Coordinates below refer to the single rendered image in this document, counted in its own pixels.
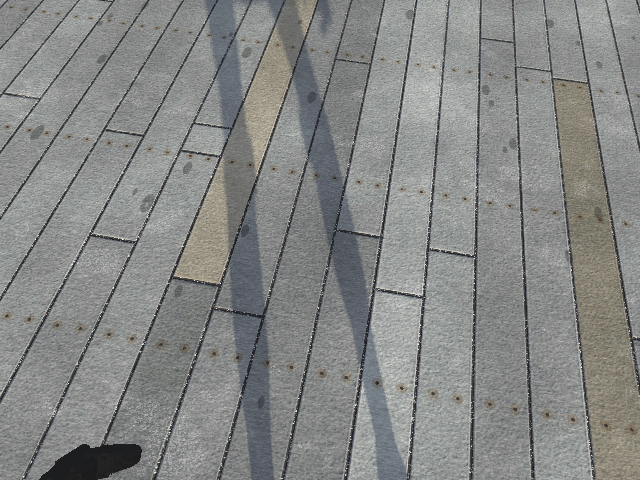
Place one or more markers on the left robot hand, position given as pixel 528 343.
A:
pixel 85 463

